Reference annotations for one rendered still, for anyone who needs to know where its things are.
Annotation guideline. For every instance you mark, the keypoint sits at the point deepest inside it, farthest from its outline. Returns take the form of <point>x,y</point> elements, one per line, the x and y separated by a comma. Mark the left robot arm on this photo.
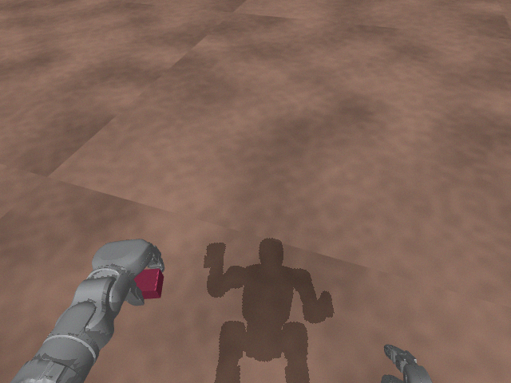
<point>72,347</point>

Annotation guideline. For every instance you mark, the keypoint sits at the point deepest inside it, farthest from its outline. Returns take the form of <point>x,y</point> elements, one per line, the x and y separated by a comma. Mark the left robot hand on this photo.
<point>132,256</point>

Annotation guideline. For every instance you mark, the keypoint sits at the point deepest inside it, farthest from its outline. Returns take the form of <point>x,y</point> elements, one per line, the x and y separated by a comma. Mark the right robot hand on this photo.
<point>406,364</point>

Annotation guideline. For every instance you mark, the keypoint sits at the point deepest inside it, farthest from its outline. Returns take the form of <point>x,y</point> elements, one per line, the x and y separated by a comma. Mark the small box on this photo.
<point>150,282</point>

